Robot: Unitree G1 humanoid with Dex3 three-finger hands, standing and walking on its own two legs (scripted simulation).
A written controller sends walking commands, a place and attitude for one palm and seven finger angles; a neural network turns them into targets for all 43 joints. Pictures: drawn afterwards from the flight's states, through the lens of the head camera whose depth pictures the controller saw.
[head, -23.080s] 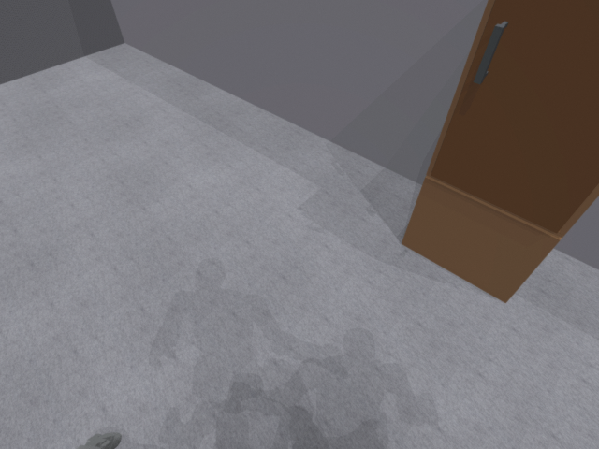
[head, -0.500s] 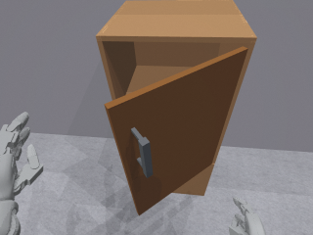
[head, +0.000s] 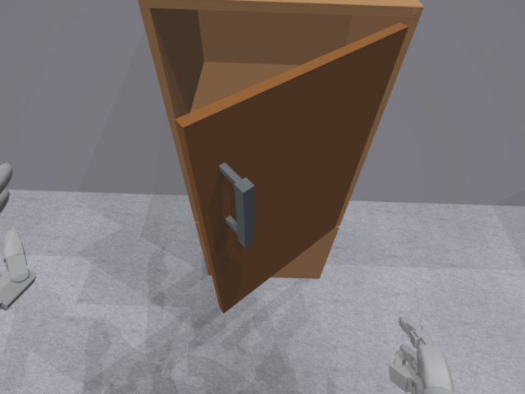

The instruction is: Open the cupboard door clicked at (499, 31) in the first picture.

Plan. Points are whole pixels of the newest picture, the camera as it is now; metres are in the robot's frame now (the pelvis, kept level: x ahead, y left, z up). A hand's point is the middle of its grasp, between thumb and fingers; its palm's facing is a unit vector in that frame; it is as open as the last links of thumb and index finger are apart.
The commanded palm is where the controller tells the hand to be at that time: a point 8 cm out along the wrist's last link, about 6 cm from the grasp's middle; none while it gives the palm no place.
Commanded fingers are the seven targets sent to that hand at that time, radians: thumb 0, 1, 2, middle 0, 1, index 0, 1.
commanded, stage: step back with the hand held close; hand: left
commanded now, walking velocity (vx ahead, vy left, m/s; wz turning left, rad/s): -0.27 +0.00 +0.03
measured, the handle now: (237, 207) +0.35 +0.07 +0.10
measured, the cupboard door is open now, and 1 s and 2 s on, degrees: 41 41 41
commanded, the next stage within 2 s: stop stepping back and stand still in 0.58 s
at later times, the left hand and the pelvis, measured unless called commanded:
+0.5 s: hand out of the picture +0.11 +0.31 +0.18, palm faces +0.52 -0.73 -0.44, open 7.4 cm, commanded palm +0.04 +0.33 +0.18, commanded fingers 0.00 0.90 0.90 -0.20 -0.30 -0.20 -0.30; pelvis -0.08 +0.02 +0.00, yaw +3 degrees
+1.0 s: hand out of the picture +0.04 +0.28 +0.17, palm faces +0.31 -0.81 -0.50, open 7.4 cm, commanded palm -0.02 +0.33 +0.18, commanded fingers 0.00 0.90 0.90 -0.20 -0.30 -0.20 -0.30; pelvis -0.17 +0.03 +0.01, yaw -2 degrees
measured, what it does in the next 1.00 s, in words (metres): walks backwards: right foot, then left foot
